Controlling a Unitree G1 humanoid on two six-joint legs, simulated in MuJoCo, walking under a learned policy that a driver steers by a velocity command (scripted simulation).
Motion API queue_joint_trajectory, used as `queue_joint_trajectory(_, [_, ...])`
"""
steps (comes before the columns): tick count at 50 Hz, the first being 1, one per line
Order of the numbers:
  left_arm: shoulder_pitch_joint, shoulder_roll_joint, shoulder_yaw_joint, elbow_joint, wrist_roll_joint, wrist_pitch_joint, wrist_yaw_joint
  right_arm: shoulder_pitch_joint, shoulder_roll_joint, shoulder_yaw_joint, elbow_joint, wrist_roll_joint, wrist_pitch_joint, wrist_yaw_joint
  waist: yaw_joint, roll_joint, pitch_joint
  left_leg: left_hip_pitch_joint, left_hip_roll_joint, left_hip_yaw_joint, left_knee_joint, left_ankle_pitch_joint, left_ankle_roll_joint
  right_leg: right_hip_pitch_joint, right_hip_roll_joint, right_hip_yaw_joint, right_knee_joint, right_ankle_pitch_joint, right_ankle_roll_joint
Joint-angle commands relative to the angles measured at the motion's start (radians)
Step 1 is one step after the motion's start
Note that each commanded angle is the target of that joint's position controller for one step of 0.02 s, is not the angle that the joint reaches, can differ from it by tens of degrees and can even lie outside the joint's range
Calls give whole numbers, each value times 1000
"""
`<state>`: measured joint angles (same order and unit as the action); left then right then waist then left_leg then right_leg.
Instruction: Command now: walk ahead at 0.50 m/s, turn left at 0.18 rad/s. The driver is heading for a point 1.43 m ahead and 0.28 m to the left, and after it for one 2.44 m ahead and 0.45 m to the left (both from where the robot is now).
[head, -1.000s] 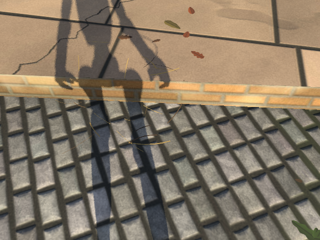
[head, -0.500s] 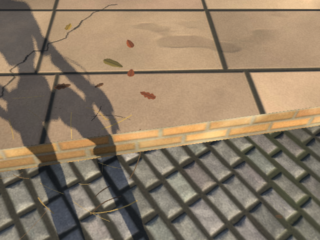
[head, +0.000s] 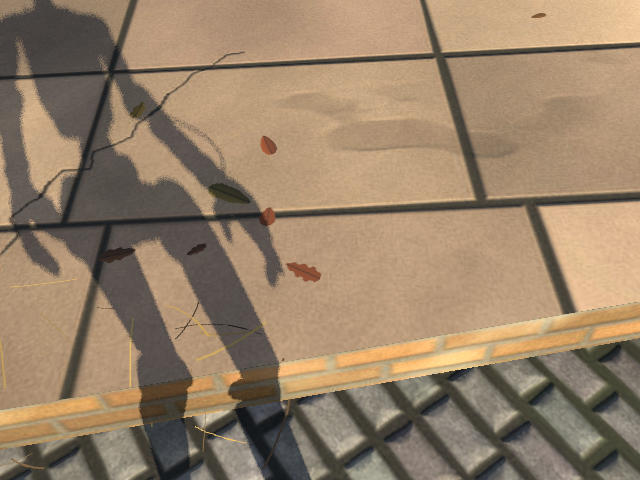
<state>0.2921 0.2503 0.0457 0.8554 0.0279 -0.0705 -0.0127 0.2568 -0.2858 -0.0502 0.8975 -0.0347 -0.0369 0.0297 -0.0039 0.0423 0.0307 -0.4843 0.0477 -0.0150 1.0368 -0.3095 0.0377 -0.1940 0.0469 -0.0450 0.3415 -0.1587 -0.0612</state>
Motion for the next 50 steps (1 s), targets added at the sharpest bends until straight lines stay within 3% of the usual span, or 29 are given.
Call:
queue_joint_trajectory(1, [17, 127, 31, -23, -4, -30, 5, -2, -48, -6, -47, 0, 5, 14, -6, -128, 4, -101, 40, -38, -59, 95, -11, 54, -284, 193, -236, 83, -146])
queue_joint_trajectory(7, [71, 123, 27, 28, -4, -36, 9, -191, -26, 11, -105, 6, 0, 34, 33, -110, 49, -94, 32, 9, -322, 277, -4, 101, -273, 29, -259, 127, -106])
queue_joint_trajectory(11, [117, 147, 31, 64, -2, -30, 20, -265, -35, 11, -143, 1, -2, 38, 48, -111, 70, -63, 10, 72, -415, 213, 36, 185, -299, -29, -186, 250, -77])
queue_joint_trajectory(13, [118, 164, 34, 75, 1, -21, 25, -244, -45, 6, -146, -4, -3, 33, 35, -115, 47, -14, -33, 112, -449, 126, 70, 243, -305, -64, -72, 482, -62])
queue_joint_trajectory(14, [117, 174, 36, 78, 1, -14, 26, -186, -53, 0, -133, -7, -6, 28, 9, -119, 5, 66, -74, 136, -473, 91, 93, 256, -299, -91, 50, 661, -54])
queue_joint_trajectory(15, [114, 173, 33, 77, -2, -5, 27, -57, -70, -12, -93, -14, -14, 21, -47, -95, -66, 225, -116, 146, -533, 107, 123, 220, -273, -136, 245, 738, -35])
queue_joint_trajectory(16, [104, 156, 22, 51, -2, -5, 29, 134, -142, -41, -43, -28, -19, 8, -121, -27, -180, 486, -23, -8, -561, 71, 180, 43, -243, -152, 514, 556, -2])
queue_joint_trajectory(17, [129, 64, 0, -22, -16, -15, 11, 204, -275, -79, -44, -18, -12, -8, -104, 247, -281, 783, 273, -528, -643, 39, 331, -376, -67, -175, 905, -114, 59])
queue_joint_trajectory(18, [42, 141, 19, -19, 7, -19, 15, 173, -255, -74, -48, 16, -5, -11, -107, 127, -286, 773, 298, -681, -741, 165, 333, -487, -32, 38, 993, -343, 52])
queue_joint_trajectory(19, [-8, 136, 18, -36, -1, -25, 9, 106, -231, -69, -51, 26, 0, -15, -77, 56, -162, 667, 263, -497, -731, 236, 308, -518, -100, 73, 973, -251, 42])
queue_joint_trajectory(20, [-18, 120, 11, -33, -6, -32, 7, 59, -174, -56, -57, 25, 0, -17, -46, -12, -87, 551, 219, -408, -749, 334, 277, -479, -132, 71, 891, -186, 40])
queue_joint_trajectory(21, [-23, 114, 11, -30, 2, -25, 10, 22, -147, -48, -62, 27, -1, -20, -16, -28, -43, 469, 175, -340, -769, 413, 247, -432, -151, 72, 822, -170, 47])
queue_joint_trajectory(23, [8, 102, 6, -21, 25, 9, 10, -13, -121, -38, -67, 33, -11, -21, 26, -4, -54, 382, 120, -264, -785, 526, 231, -334, -153, 67, 762, -159, 71])
queue_joint_trajectory(25, [8, 85, 3, -22, 25, 27, 4, 10, -130, -39, -54, 37, -24, -20, 36, -2, -61, 365, 99, -220, -807, 559, 234, -331, -147, 44, 716, -128, 90])
queue_joint_trajectory(31, [-199, 56, -12, -82, 17, 26, -5, 77, -121, -31, -17, 27, -32, -23, -24, 7, -11, 369, 57, -147, -832, 611, 163, -344, -131, 3, 425, 73, 106])
queue_joint_trajectory(32, [-172, 37, -19, -68, 8, 29, 1, 94, -115, -31, -9, 16, -32, -26, -28, 56, -50, 395, 67, -140, -815, 602, 163, -310, -115, -16, 451, 63, 100])
queue_joint_trajectory(34, [-219, 55, -18, -82, 2, 26, 7, 120, -97, -23, 5, 13, -32, -31, -45, 28, -21, 410, 88, -156, -806, 610, 165, -310, -108, -15, 408, 68, 81])
queue_joint_trajectory(36, [-214, 69, -11, -92, 13, 24, 18, 136, -102, -22, 8, -1, -27, -47, -41, 40, -18, 553, 164, -242, -758, 686, 208, -430, -112, -1, 488, -52, 46])
queue_joint_trajectory(38, [-183, 58, -13, -95, 11, 15, 25, 118, -106, -20, 9, -5, -23, -60, -7, 34, -13, 602, 175, -227, -679, 926, 205, -406, -85, -10, 463, -157, 13])
queue_joint_trajectory(39, [-98, 54, -11, -68, 5, 9, 31, 69, -97, -17, 0, -3, -23, -59, 41, 17, -39, 555, 137, -168, -588, 1149, 177, -263, -51, -23, 387, -157, -13])
queue_joint_trajectory(40, [7, 68, -1, -33, 4, 2, 35, 48, -107, -20, -1, 11, -24, -55, 89, 16, -82, 517, 98, -148, -463, 1239, 160, -109, -22, -31, 273, -85, -29])
queue_joint_trajectory(41, [179, 63, 9, 22, -1, -8, 39, -25, -126, -27, -13, 38, -26, -46, 202, 1, -120, 406, 39, -124, -268, 1146, 135, 119, -21, -38, 69, 122, -32])
queue_joint_trajectory(42, [315, 157, 34, 68, 10, -12, 48, -93, -65, -12, -53, 47, -45, -33, 246, -127, -133, 173, -75, -90, 56, 690, 75, 306, -189, 173, -39, 215, -68])
queue_joint_trajectory(43, [289, 204, 33, 82, 7, -9, 35, 49, 70, 16, -51, 20, -53, -37, 84, -258, -108, -67, -212, -96, 330, -141, 45, 385, -394, 430, 47, 800, -81])
queue_joint_trajectory(44, [232, 210, 47, 83, -14, 12, 29, 227, 47, 5, 2, 22, -33, -44, 15, -241, -177, -114, -185, -140, 466, -121, 53, 317, -453, 583, -36, 367, -207])
queue_joint_trajectory(45, [86, 91, 25, 48, -16, 26, 17, 153, -18, -3, -6, -11, -20, -39, -12, -105, -32, -205, -117, -80, 549, -63, 43, 189, -397, 524, -107, -114, -222])
queue_joint_trajectory(46, [24, 33, 6, 41, -8, 31, 8, 67, -23, -8, -39, -22, -16, -26, -12, -88, 48, -290, -93, -42, 615, -50, 47, 101, -342, 461, -155, -361, -204])
queue_joint_trajectory(47, [47, 4, -8, 65, -4, 29, 9, 12, 5, 2, -69, -20, -8, -17, -5, -105, 89, -379, -89, -22, 736, -57, 48, 64, -304, 410, -169, -366, -195])
queue_joint_trajectory(50, [179, 9, -15, 156, 1, -1, 11, -120, 122, 47, -173, -8, 13, -11, -8, -67, 114, -631, -58, -7, 929, -71, 54, 6, -273, 294, -150, -271, -156])
